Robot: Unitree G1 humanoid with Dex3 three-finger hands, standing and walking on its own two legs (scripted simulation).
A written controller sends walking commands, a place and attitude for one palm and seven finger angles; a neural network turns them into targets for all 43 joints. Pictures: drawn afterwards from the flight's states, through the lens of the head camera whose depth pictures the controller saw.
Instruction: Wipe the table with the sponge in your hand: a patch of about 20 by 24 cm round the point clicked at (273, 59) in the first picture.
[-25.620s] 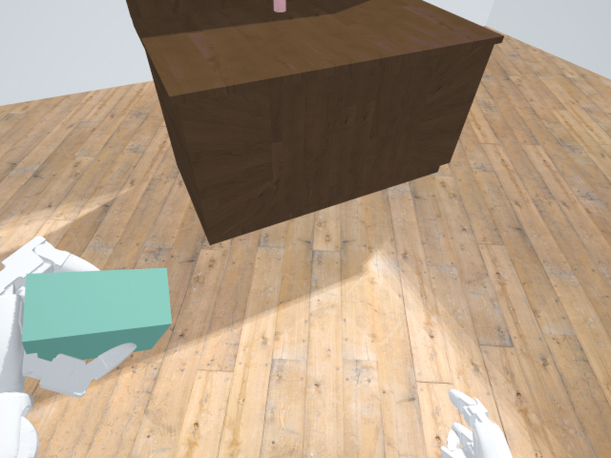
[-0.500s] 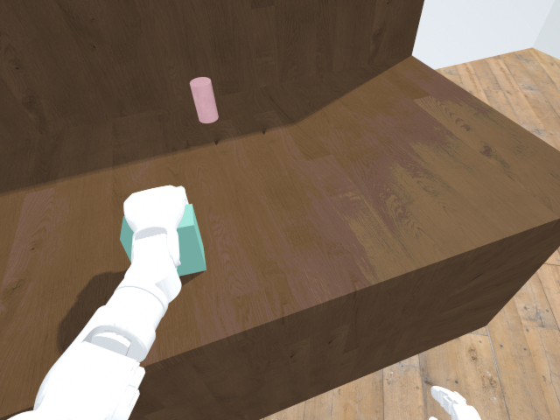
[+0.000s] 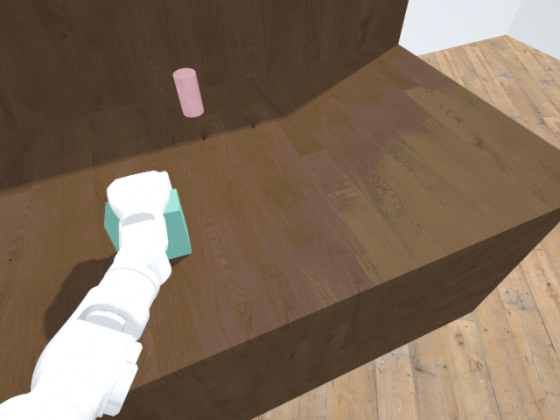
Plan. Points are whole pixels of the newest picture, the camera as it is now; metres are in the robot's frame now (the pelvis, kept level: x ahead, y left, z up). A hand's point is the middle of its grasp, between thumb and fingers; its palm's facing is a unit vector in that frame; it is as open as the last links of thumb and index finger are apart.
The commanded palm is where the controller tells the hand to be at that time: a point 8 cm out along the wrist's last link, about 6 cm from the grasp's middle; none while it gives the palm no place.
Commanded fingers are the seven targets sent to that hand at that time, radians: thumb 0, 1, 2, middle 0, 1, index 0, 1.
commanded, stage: wipe back along the third lane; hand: left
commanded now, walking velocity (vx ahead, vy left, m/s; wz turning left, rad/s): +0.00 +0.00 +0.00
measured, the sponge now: (153, 236) +0.41 +0.23 +0.01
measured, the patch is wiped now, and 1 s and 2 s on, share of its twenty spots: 0.90 0.90 0.90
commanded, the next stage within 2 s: none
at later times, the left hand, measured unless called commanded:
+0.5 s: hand (153, 240) +0.37 +0.21 +0.05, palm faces +0.01 -0.05 -1.00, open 10.0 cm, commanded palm +0.33 +0.19 +0.09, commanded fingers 0.00 0.10 1.30 -1.20 -1.60 -1.20 -1.60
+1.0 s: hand (167, 267) +0.32 +0.18 +0.05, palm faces +0.01 -0.06 -1.00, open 10.0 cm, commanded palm +0.28 +0.16 +0.09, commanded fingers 0.00 0.10 1.30 -1.20 -1.60 -1.20 -1.60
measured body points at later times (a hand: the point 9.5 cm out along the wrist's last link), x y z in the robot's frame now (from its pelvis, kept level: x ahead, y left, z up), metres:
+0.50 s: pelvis +0.03 +0.01 +0.00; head +0.01 -0.01 +0.45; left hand +0.37 +0.21 +0.11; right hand +0.25 -0.20 -0.08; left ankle +0.03 +0.14 -0.73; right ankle -0.01 -0.13 -0.73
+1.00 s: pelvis +0.01 -0.02 +0.00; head -0.01 -0.06 +0.45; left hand +0.32 +0.17 +0.11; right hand +0.25 -0.22 -0.08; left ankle +0.03 +0.14 -0.73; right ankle -0.01 -0.13 -0.73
